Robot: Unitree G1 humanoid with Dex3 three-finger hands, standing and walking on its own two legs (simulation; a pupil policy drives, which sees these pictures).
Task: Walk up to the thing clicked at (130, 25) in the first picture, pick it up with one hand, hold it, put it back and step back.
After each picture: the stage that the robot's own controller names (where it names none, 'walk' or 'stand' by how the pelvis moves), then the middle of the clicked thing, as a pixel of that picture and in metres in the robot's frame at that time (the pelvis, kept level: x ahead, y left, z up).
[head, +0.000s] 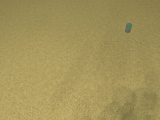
stand; (128, 28) +1.67 -0.57 -0.72
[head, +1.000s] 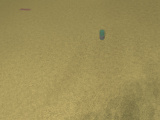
walk; (102, 34) +1.60 -0.09 -0.69
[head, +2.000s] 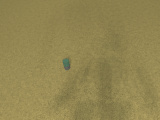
walk; (66, 64) +1.04 +0.26 -0.71
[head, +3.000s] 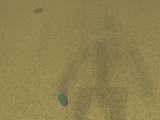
walk; (63, 100) +0.64 +0.28 -0.72
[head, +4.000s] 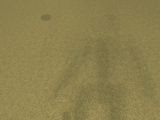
walk; out of the picture +0.42 +0.22 -0.71
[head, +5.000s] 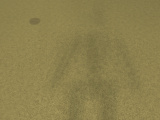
stand; out of the picture +0.32 +0.22 -0.72
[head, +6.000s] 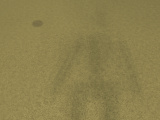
stand; out of the picture +0.31 +0.22 -0.72
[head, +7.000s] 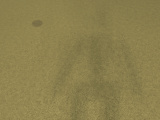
stand; out of the picture +0.33 +0.23 -0.73
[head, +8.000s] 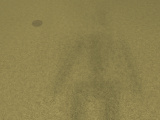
stand; out of the picture +0.32 +0.23 -0.73
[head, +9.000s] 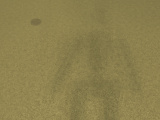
stand; out of the picture +0.31 +0.23 -0.73
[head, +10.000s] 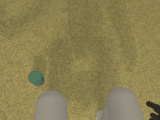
go down; (36, 78) +0.39 +0.22 -0.41
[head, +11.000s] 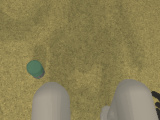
go down; (36, 70) +0.41 +0.23 -0.32
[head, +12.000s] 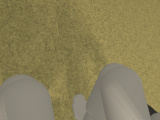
close in; out of the picture +0.40 +0.26 -0.23
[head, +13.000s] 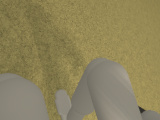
close; out of the picture +0.40 +0.27 -0.23
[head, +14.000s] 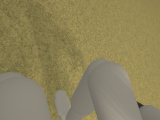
lift; out of the picture +0.37 +0.25 -0.23
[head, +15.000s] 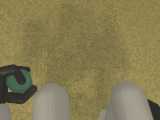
lift; (21, 85) +0.31 +0.24 -0.08
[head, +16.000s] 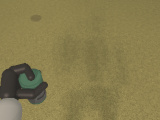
hold; (34, 87) +0.33 +0.18 +0.06
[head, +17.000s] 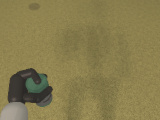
hold; (40, 90) +0.33 +0.17 +0.00
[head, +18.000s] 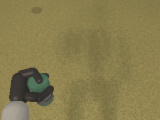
crouch; (41, 90) +0.33 +0.17 +0.01
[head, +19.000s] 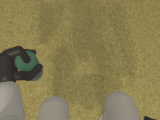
crouch; (30, 67) +0.40 +0.19 -0.09
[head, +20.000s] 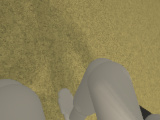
lower; out of the picture +0.41 +0.26 -0.23
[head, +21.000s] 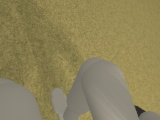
lower; out of the picture +0.41 +0.27 -0.23
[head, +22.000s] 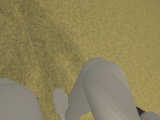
lower; out of the picture +0.41 +0.27 -0.23
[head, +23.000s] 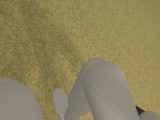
lower; out of the picture +0.41 +0.27 -0.23
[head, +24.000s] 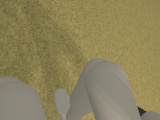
loosen; out of the picture +0.40 +0.26 -0.23
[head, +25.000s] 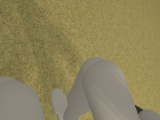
withdraw; out of the picture +0.39 +0.25 -0.23
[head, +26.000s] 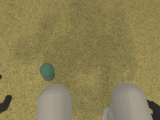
walk; (47, 72) +0.42 +0.19 -0.35
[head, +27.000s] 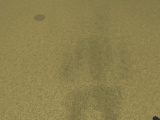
stand; out of the picture +0.34 +0.17 -0.66
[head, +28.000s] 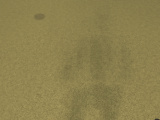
stand; out of the picture +0.35 +0.18 -0.67
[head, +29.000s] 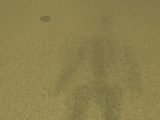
stand; out of the picture +0.35 +0.16 -0.70
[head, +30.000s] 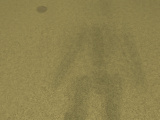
walk; out of the picture +0.36 +0.17 -0.71
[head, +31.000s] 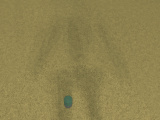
walk; (68, 102) +0.49 +0.08 -0.71
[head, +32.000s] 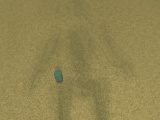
walk; (58, 76) +0.70 +0.24 -0.69
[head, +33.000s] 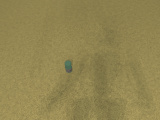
stand; (68, 66) +0.96 +0.22 -0.70
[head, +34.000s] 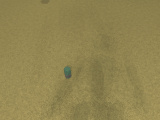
stand; (67, 72) +0.96 +0.20 -0.72
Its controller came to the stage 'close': yes
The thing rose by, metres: 0.72
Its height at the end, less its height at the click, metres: +0.00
